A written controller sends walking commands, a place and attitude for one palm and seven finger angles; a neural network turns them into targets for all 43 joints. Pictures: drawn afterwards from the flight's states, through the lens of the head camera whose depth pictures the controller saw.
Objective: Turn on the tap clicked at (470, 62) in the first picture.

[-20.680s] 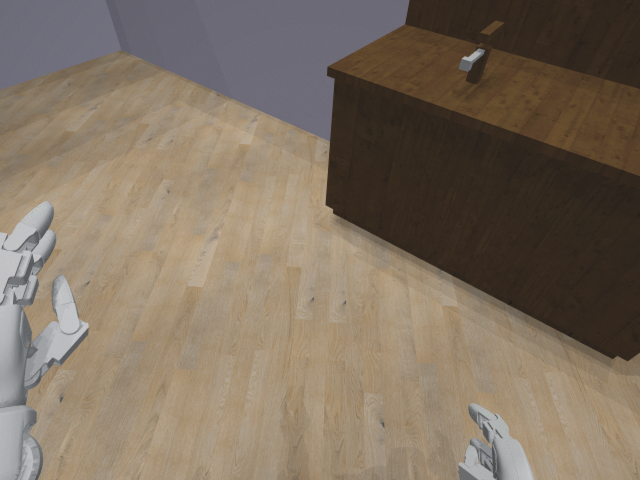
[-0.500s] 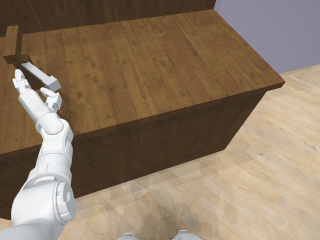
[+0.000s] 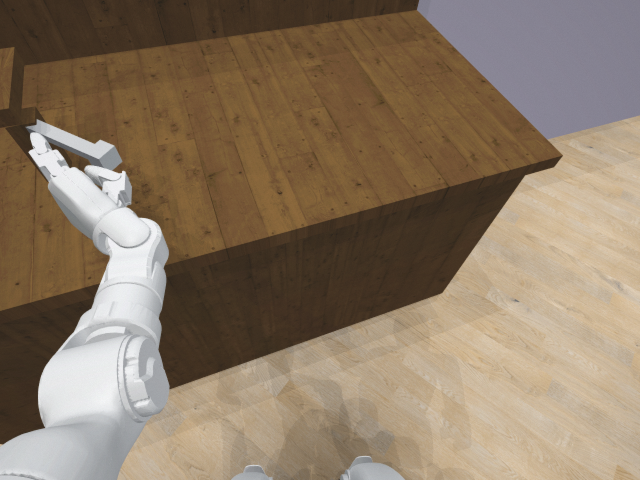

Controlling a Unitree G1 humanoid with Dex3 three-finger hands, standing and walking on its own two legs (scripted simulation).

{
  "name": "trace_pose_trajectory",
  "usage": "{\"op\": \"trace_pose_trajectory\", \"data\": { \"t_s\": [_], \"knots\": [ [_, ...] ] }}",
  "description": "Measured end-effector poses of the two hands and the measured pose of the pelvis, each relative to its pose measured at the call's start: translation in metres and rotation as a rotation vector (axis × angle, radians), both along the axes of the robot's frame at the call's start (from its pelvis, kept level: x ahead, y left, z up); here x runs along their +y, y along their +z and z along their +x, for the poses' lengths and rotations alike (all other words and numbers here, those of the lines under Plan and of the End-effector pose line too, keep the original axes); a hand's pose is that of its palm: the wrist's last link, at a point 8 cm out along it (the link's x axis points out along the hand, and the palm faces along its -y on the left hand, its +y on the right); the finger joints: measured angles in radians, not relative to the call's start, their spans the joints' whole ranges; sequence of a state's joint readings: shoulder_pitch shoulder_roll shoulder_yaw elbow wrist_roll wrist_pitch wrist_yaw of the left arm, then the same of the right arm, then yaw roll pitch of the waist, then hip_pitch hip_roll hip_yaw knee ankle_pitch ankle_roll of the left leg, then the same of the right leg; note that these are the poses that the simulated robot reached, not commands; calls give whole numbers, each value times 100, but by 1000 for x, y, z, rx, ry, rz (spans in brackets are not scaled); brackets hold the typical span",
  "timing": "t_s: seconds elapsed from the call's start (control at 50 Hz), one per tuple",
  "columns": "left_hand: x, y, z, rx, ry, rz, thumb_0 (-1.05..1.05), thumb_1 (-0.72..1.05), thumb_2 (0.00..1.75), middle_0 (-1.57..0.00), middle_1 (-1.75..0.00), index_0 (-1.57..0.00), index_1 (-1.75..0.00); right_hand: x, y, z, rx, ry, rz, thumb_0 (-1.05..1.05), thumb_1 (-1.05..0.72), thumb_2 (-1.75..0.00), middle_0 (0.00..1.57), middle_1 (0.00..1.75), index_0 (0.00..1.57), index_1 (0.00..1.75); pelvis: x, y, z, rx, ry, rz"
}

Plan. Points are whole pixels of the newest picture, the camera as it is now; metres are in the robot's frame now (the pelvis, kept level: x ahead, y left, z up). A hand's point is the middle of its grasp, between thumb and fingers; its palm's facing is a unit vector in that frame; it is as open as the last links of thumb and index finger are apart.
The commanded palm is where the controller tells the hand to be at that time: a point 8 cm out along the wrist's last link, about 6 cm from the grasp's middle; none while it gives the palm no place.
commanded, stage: push the lever round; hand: left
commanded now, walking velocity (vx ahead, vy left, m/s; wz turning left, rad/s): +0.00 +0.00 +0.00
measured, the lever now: (103, 157) +0.52 +0.26 +0.09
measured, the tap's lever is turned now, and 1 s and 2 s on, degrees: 43 64 70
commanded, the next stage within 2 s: lift the hand up off the lever in 1.16 s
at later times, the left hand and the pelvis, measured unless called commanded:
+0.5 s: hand (160, 160) +0.52 +0.19 +0.08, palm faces +0.79 -0.61 -0.10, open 7.7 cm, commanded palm +0.46 +0.21 +0.09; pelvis +0.01 -0.01 +0.00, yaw +0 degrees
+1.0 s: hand (168, 145) +0.55 +0.19 +0.08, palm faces +0.80 -0.58 -0.13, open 7.9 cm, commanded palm +0.49 +0.21 +0.09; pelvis +0.02 -0.02 +0.00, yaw +0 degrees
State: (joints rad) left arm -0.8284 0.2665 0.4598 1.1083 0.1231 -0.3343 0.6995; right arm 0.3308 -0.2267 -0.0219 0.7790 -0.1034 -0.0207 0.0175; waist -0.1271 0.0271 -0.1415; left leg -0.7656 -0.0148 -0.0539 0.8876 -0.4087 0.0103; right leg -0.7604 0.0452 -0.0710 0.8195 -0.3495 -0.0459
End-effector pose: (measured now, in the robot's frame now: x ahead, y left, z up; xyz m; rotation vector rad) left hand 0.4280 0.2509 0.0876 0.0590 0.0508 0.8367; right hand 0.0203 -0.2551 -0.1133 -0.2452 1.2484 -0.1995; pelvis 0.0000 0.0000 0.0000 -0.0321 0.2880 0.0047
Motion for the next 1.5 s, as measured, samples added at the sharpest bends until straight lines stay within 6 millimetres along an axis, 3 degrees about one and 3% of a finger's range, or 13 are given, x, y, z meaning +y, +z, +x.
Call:
{"op": "trace_pose_trajectory", "data": {
  "t_s": [0.46, 0.68, 1.08, 1.5],
  "knots": [
    [-40, 0, 33, 56, 68, -25, 1, 94, 92, -15, -15, -15, -15, 1, -5, -13, 84, -2, 40, 0, -91, -90, 20, 30, 20, 30, -5, -3, 8, 54, 0, 0],
    [-49, 2, 46, 86, 110, -16, 2, 91, 91, -15, -15, -15, -15, -7, -6, -13, 93, -8, 46, 0, -91, -90, 20, 30, 20, 30, -13, -3, 13, 76, -2, 4],
    [-51, 5, 65, 95, 115, -27, 2, 88, 90, -15, -15, -15, -15, -16, -1, -19, 110, -29, 33, 0, -91, -90, 20, 30, 20, 30, -19, -3, 20, 95, -6, 4],
    [-48, 7, 78, 94, 96, -49, 4, 83, 88, -15, -15, -15, -15, 0, 4, -40, 138, -62, 47, 0, -91, -90, 20, 30, 20, 30, -9, -2, 20, 106, -24, -4]
  ]
}}
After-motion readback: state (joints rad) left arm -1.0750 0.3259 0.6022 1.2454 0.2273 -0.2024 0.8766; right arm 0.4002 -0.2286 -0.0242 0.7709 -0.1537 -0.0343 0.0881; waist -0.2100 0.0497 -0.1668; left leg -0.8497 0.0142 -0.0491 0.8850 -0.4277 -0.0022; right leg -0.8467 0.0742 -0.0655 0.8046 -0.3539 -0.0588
